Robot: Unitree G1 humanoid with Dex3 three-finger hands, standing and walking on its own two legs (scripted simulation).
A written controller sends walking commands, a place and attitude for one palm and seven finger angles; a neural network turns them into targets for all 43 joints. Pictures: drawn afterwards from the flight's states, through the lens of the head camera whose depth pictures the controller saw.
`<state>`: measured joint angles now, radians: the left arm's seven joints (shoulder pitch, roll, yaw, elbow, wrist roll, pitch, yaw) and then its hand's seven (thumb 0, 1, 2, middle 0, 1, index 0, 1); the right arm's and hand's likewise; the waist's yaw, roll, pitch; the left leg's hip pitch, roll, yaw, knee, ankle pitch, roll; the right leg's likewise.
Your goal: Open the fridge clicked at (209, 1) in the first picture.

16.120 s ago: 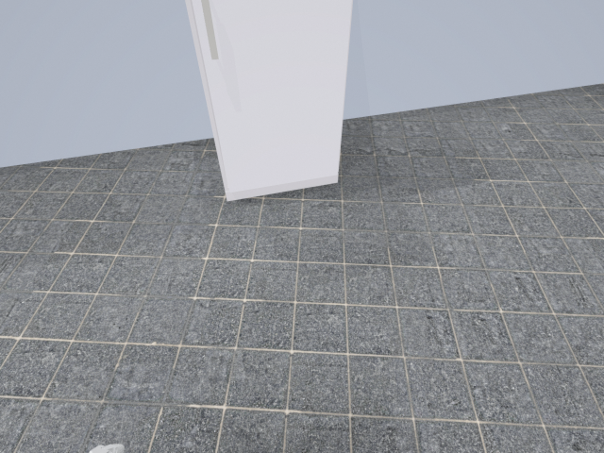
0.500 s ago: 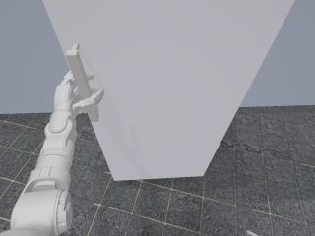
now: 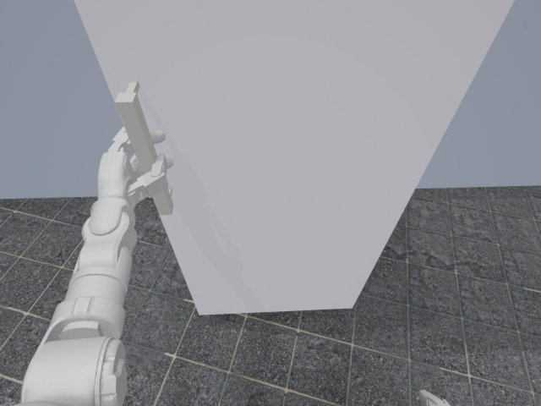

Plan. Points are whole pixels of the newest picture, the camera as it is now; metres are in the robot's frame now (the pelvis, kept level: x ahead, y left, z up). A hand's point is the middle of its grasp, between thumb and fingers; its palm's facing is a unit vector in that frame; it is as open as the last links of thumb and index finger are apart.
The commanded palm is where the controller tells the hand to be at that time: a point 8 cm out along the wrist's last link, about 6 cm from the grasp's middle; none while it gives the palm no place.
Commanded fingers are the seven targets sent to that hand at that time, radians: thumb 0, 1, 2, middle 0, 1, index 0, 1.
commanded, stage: grip the handle and tug to test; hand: left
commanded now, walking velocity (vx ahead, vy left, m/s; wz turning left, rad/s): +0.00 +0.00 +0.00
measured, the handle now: (152, 155) +0.48 +0.21 +0.11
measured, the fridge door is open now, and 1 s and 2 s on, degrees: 0 16 43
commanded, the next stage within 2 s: pull the door a little, standing still in 0.36 s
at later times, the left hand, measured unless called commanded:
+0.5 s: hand (159, 186) +0.40 +0.18 +0.12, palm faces +0.11 -0.99 +0.00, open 6.0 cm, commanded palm +0.37 +0.22 +0.11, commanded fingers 0.00 0.90 0.90 -0.45 -1.40 -0.45 -1.40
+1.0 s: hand (164, 249) +0.29 +0.15 +0.11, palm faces +0.11 -0.99 -0.13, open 6.3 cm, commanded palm +0.26 +0.20 +0.12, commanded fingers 0.00 0.90 0.90 -0.45 -1.40 -0.45 -1.40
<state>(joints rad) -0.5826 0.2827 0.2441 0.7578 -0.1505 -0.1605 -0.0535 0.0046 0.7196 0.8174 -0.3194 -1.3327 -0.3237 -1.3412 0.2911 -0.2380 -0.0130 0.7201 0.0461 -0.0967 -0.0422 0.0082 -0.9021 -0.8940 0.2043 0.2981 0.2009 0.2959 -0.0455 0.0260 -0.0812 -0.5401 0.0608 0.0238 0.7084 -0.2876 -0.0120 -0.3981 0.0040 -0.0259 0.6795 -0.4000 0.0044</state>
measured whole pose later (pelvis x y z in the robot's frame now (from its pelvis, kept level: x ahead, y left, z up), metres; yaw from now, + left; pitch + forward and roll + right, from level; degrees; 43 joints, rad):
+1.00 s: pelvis +0.00 +0.00 +0.02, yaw +0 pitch +0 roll -1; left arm 0.05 0.18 0.03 0.05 -0.09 -0.04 0.06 -0.02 0.64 0.75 -0.36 -1.33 -0.33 -1.37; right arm 0.18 -0.23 0.02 0.61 0.02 0.03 -0.09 0.01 -0.90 -0.89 0.20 0.30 0.20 0.30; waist -0.01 0.05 -0.04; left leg -0.31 0.05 0.03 0.53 -0.22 -0.01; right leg -0.17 0.00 -0.03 0.50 -0.33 0.01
